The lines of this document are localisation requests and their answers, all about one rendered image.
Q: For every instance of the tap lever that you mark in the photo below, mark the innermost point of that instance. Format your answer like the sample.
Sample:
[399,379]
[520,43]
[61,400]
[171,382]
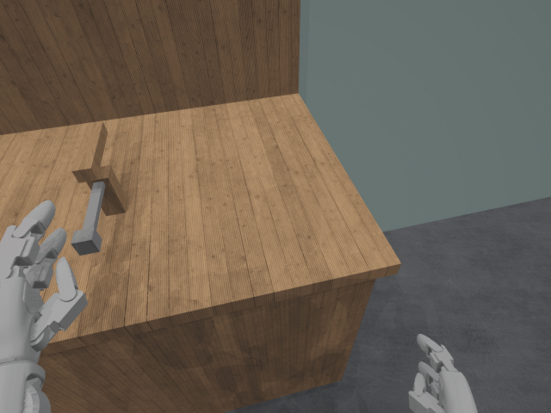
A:
[87,240]

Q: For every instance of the counter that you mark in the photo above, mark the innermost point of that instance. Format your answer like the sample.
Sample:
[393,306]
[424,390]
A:
[237,256]

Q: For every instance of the robot left forearm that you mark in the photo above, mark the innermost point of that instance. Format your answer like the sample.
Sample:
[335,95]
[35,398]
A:
[20,388]

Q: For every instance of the left robot hand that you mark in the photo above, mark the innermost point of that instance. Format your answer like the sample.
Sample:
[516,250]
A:
[25,270]

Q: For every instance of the right robot hand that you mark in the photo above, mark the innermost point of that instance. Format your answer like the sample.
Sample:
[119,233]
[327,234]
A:
[450,389]

